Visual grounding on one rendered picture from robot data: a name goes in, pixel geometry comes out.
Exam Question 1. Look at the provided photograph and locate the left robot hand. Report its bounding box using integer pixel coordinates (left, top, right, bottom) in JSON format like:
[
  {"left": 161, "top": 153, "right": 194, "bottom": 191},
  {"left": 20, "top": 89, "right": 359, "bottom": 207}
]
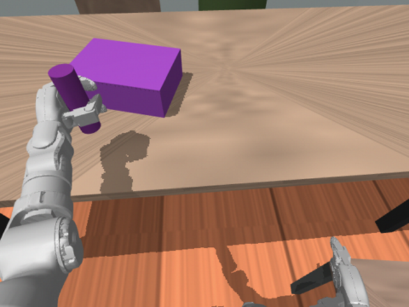
[{"left": 35, "top": 75, "right": 107, "bottom": 133}]

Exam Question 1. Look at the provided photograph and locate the right robot hand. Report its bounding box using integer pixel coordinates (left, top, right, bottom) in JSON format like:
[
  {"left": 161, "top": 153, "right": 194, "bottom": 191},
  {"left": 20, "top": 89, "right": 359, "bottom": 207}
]
[{"left": 310, "top": 237, "right": 370, "bottom": 307}]

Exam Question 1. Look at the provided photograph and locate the table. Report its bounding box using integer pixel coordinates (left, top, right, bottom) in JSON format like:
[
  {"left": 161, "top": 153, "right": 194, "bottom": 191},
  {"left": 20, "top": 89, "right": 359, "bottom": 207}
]
[{"left": 0, "top": 4, "right": 409, "bottom": 240}]

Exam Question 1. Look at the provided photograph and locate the left robot arm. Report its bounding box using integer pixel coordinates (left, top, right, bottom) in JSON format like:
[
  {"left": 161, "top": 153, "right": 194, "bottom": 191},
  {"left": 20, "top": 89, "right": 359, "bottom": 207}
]
[{"left": 0, "top": 120, "right": 84, "bottom": 307}]

